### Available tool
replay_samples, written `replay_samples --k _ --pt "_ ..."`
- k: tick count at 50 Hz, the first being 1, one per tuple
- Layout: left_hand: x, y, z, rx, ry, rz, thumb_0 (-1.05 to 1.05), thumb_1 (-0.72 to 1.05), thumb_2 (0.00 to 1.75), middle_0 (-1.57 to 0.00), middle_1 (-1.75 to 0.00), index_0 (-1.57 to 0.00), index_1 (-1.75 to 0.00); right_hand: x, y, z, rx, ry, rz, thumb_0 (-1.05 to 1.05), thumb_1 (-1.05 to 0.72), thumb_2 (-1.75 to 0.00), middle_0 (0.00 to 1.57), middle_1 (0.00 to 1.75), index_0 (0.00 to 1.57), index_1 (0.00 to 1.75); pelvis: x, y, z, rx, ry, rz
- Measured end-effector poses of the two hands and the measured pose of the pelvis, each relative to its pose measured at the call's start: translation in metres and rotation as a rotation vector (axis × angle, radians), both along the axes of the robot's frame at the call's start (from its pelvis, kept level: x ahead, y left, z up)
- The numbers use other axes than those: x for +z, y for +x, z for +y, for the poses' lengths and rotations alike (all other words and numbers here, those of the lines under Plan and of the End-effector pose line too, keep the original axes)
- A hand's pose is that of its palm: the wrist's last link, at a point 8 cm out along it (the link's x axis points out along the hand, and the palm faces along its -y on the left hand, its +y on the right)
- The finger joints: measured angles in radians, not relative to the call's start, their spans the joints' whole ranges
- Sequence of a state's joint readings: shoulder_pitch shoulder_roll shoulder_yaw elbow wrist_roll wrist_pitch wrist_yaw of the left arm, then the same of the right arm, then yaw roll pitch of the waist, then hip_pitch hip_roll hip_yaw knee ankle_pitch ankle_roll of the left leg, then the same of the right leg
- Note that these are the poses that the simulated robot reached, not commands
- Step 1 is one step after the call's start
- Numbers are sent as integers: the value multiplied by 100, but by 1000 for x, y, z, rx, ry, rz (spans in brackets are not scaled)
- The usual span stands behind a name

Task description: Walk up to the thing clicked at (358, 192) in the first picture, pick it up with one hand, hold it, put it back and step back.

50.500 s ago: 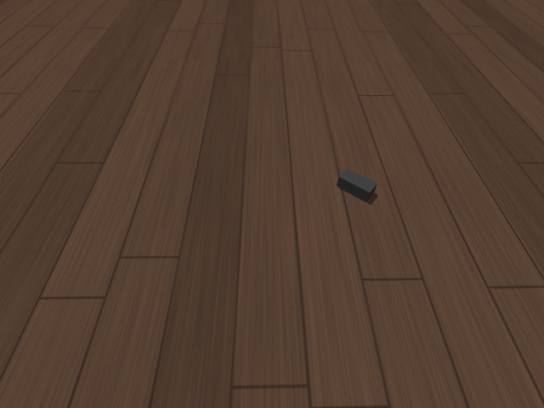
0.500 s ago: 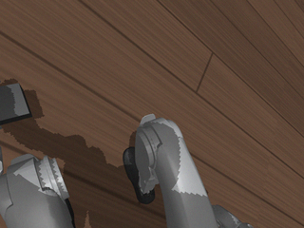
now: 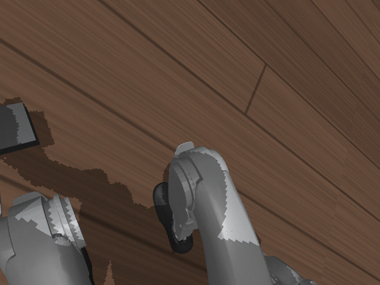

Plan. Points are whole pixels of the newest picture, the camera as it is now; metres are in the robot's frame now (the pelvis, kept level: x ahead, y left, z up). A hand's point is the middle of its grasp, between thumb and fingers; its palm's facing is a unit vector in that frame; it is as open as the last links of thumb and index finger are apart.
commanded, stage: withdraw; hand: left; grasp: from above
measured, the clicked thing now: out of the picture +0.45 +0.26 -0.27
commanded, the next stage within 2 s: home in 1.02 s
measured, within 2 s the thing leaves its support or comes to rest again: rests again in 0.48 s
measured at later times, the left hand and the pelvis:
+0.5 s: hand out of the picture +0.47 +0.28 -0.14, palm faces -0.24 -0.06 -0.97, open 14.1 cm; pelvis +0.01 +0.00 +0.02, yaw +2 degrees
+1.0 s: hand out of the picture +0.44 +0.23 -0.13, palm faces -0.46 -0.06 -0.89, open 13.9 cm; pelvis -0.01 -0.02 +0.04, yaw +7 degrees
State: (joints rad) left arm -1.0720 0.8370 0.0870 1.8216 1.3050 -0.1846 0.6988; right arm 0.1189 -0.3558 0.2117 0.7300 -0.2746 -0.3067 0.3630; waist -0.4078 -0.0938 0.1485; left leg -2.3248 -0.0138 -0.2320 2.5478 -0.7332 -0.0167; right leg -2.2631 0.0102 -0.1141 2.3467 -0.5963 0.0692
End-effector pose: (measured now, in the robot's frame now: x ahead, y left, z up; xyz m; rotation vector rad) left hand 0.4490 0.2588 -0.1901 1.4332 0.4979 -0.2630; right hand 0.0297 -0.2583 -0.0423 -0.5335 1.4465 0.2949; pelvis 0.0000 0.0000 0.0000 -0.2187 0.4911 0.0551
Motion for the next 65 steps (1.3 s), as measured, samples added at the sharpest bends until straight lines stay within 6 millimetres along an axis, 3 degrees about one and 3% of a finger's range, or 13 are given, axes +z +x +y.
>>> replay_samples --k 12,17,20,24,30,34,37,42,47,52,56,61,65 --pt "2 2 1 -1 1 -17 0 -47 105 -11 -113 -12 -112 3 -4 0 -6 -6 14 0 -91 -90 20 30 20 30 2 1 0 -1 0 9" --pt "17 9 3 11 9 -88 0 -52 100 -10 -107 -10 -106 2 0 0 -25 12 16 0 -92 -90 20 30 20 30 5 4 -1 0 7 28" --pt "42 15 7 29 18 -174 0 -54 98 -10 -104 -10 -104 -2 6 -1 -68 29 2 0 -92 -91 20 30 20 30 9 8 -2 1 14 57" --pt "93 17 20 67 83 -239 0 -54 99 -10 -102 -9 -102 -10 24 -3 -141 63 -36 0 -92 -91 20 30 20 30 19 13 -3 11 33 104" --pt "156 9 39 160 159 -114 0 -52 100 -10 -100 -9 -101 -17 59 -5 -198 102 -129 0 -92 -91 19 30 20 30 42 8 -4 33 73 125" --pt "177 0 29 154 109 6 -1 -52 102 -10 -100 -9 -102 -12 73 -9 -197 92 -161 0 -92 -91 19 30 19 30 58 1 -8 52 104 109" --pt "179 -4 10 89 50 75 -1 -53 103 -10 -102 -8 -103 -4 76 -14 -180 52 -175 0 -92 -91 19 30 19 30 66 -4 -12 60 117 98" --pt "165 -7 -25 -71 -16 80 -1 -53 104 -10 -102 -8 -104 8 70 -29 -164 -50 -181 0 -92 -91 19 30 20 30 65 -8 -17 66 119 87" --pt "138 -5 -35 -147 -16 12 0 -52 104 -10 -102 -9 -104 9 52 -41 -171 -138 -166 0 -91 -91 19 30 20 30 49 -8 -19 63 114 85" --pt "108 -7 -19 -96 31 -41 0 -51 103 -10 -102 -9 -103 -1 31 -39 -190 -157 -120 0 -91 -90 19 30 19 30 36 -7 -17 55 106 95" --pt "102 -10 4 -6 75 -83 0 -51 102 -10 -101 -9 -102 -13 19 -28 -214 -118 -61 0 -91 -90 19 30 19 30 32 -3 -14 52 103 115" --pt "125 -11 37 102 122 -97 0 -46 99 -13 -98 -13 -98 -24 20 -10 -243 -51 -30 1 -91 -90 20 30 20 30 38 2 -10 52 103 127" --pt "158 -10 53 174 83 -91 0 -36 96 -18 -89 -17 -89 -20 33 1 -267 -16 -58 1 -90 -90 20 30 20 30 51 6 -6 55 92 142"
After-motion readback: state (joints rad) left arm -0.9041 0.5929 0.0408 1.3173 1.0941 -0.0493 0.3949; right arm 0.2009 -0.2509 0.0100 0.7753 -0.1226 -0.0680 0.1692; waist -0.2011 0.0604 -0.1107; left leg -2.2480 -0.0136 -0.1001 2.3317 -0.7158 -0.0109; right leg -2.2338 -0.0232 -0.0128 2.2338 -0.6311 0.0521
